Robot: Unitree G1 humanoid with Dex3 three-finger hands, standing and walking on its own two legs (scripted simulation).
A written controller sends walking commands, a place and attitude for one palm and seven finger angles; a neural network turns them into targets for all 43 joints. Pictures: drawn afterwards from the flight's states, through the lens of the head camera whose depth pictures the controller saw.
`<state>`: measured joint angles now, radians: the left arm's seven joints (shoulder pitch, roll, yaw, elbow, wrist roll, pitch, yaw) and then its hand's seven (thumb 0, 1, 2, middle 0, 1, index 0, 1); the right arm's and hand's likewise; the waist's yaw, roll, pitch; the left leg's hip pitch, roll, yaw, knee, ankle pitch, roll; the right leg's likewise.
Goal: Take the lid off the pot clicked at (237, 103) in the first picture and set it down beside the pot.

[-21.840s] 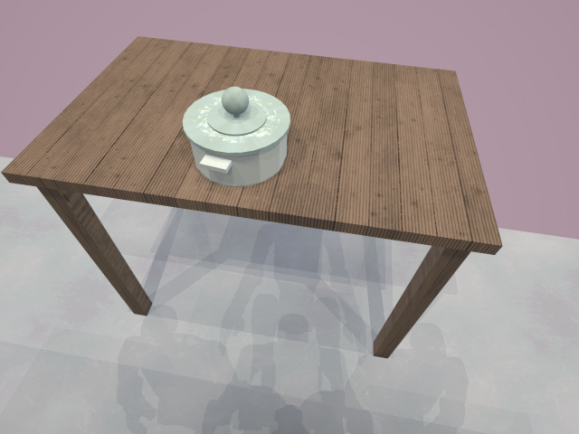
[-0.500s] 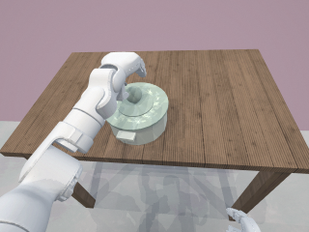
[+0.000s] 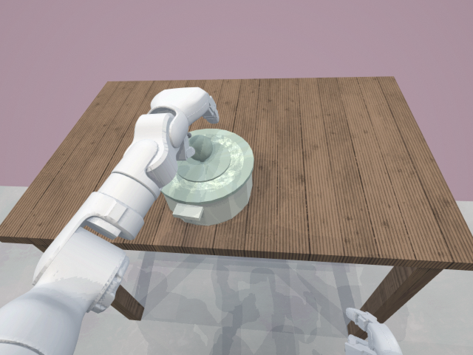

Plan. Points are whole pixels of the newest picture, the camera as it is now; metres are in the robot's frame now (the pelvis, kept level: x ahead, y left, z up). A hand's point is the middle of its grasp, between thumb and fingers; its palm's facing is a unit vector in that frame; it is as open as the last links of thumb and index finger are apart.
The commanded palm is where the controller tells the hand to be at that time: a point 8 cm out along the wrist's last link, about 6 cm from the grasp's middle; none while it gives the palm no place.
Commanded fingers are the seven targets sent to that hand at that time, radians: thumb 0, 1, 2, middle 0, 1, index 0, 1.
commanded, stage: lower the open fingers around the knob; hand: left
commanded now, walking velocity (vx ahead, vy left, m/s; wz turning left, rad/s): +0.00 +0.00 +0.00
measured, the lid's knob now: (199, 147) +0.47 +0.09 +0.10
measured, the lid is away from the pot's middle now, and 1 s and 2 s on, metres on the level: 0.00 0.01 0.01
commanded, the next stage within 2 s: close the fingers and squeeze the knob in 0.74 s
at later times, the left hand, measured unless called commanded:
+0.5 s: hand (190, 151) +0.44 +0.10 +0.12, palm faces -0.29 -0.05 -0.96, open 10.4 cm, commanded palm +0.42 +0.10 +0.18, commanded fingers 0.00 -0.37 1.55 -0.83 -0.08 -0.83 -0.08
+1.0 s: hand (189, 152) +0.44 +0.10 +0.12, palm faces -0.28 -0.04 -0.96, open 10.3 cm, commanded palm +0.42 +0.10 +0.19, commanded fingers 0.00 -0.15 1.20 -0.68 -0.46 -0.68 -0.46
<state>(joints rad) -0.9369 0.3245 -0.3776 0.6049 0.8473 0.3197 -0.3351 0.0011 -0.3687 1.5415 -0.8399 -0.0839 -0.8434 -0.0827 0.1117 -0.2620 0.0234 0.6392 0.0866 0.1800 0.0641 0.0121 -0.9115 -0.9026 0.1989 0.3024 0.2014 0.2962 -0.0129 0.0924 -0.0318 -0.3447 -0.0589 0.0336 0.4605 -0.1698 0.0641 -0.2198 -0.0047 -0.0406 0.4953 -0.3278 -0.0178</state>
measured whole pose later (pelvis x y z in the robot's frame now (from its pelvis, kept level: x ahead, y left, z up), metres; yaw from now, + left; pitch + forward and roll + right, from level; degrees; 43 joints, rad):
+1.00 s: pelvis +0.01 +0.00 +0.00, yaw +0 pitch +4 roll +0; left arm -0.83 0.34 -0.38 0.57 0.85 0.29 -0.31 0.00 -0.28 1.37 -0.81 -0.13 -0.80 -0.13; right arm 0.13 -0.27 0.01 0.64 0.09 0.20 0.06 0.01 -0.91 -0.90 0.20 0.30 0.20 0.30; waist -0.03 0.09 -0.02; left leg -0.36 -0.05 0.03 0.49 -0.20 0.06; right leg -0.22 0.00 -0.04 0.50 -0.34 -0.02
